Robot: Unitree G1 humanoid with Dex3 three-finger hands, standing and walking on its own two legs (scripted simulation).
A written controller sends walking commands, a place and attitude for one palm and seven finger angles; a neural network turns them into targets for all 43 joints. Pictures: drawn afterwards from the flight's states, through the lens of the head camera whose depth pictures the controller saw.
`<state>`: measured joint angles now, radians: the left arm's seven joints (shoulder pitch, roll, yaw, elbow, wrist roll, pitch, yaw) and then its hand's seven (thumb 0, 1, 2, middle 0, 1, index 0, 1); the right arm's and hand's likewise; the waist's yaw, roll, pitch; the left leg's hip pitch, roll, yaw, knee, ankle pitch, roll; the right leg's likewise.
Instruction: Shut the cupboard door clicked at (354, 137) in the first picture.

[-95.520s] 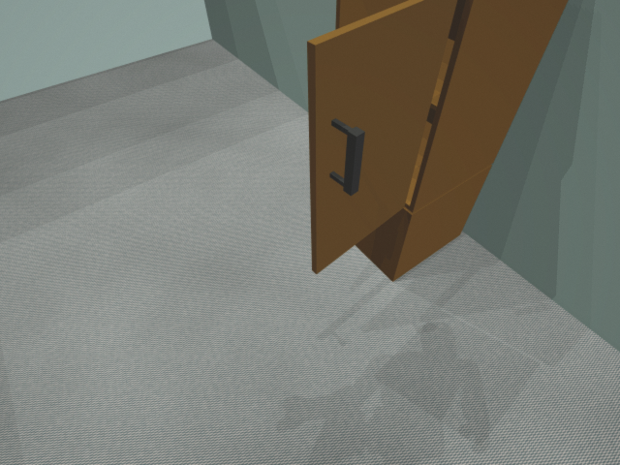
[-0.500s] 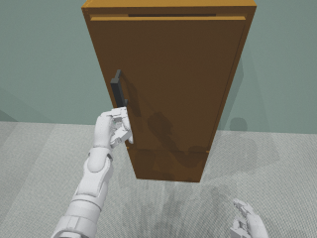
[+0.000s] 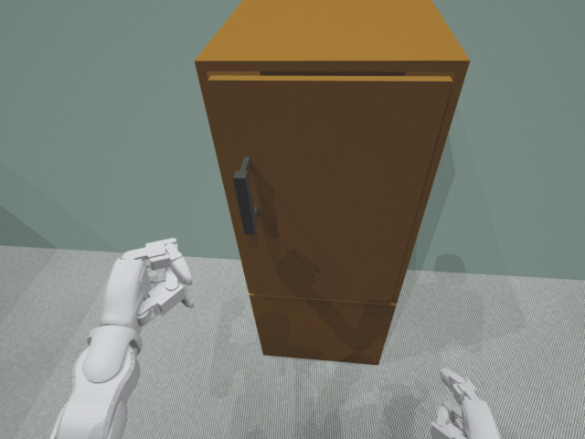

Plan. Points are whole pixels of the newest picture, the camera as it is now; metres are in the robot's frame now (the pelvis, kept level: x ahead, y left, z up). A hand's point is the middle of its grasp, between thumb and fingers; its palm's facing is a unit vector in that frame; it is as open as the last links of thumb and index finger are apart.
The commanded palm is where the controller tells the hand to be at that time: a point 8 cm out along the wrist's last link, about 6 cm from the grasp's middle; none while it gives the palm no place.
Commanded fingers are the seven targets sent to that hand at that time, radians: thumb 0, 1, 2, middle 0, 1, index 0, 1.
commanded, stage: draw the hand back to the body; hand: left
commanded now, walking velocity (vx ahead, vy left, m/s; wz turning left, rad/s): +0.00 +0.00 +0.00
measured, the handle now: (248, 196) +0.52 +0.13 +0.05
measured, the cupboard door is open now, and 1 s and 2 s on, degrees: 0 0 0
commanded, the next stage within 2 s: step back with the hand held close in 0.94 s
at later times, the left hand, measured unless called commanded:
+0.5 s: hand (53, 306) +0.21 +0.27 +0.16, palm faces +0.42 -0.83 -0.37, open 5.6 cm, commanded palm +0.16 +0.31 +0.18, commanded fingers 0.00 0.90 0.90 -0.25 -0.36 -0.25 -0.36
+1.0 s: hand (44, 306) +0.20 +0.27 +0.17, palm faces +0.46 -0.79 -0.40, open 7.4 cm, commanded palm +0.16 +0.31 +0.19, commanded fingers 0.00 0.90 0.90 -0.20 -0.30 -0.20 -0.30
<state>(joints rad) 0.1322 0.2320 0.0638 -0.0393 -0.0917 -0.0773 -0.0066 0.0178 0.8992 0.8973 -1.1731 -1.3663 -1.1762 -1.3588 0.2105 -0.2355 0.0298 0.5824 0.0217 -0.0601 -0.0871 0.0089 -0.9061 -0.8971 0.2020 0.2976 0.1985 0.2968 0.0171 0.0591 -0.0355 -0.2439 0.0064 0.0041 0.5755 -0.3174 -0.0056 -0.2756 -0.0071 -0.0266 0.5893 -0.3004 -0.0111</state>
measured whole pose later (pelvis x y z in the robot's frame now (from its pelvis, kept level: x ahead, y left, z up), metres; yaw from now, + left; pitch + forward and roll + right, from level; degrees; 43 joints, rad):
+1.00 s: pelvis +0.02 +0.01 +0.01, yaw +0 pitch -4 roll +0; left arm 0.44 0.33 0.34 -0.36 -0.06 -0.07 0.09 0.02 0.89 0.90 -0.21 -0.31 -0.21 -0.30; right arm 0.20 -0.22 0.02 0.64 0.00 -0.11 -0.09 0.01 -0.90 -0.90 0.20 0.30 0.20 0.30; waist 0.07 0.08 0.01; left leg -0.07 0.01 0.01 0.41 -0.27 0.00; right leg -0.10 0.00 -0.03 0.41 -0.24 0.00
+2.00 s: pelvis -0.09 +0.03 -0.01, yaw +0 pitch +1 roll -2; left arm 0.52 0.41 0.43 -0.51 -0.02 -0.26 0.17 0.01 0.89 0.90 -0.21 -0.30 -0.21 -0.30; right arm 0.25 -0.23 -0.01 0.61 0.00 -0.07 -0.08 0.01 -0.90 -0.90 0.21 0.30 0.20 0.30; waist -0.02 0.00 -0.01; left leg -0.45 0.00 0.00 0.64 -0.23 0.03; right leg -0.43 -0.01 -0.03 0.55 -0.17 0.02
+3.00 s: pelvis -0.24 +0.04 -0.01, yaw -2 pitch -1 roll -2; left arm 0.53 0.44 0.46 -0.46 -0.06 -0.18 0.15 0.01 0.89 0.90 -0.21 -0.31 -0.21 -0.30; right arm 0.34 -0.24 -0.01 0.69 0.00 -0.07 -0.10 0.01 -0.90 -0.90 0.20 0.30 0.20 0.30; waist -0.05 0.00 -0.10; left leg -0.48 -0.01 0.02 0.61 -0.12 0.04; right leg -0.08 0.01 -0.02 0.58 -0.49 0.00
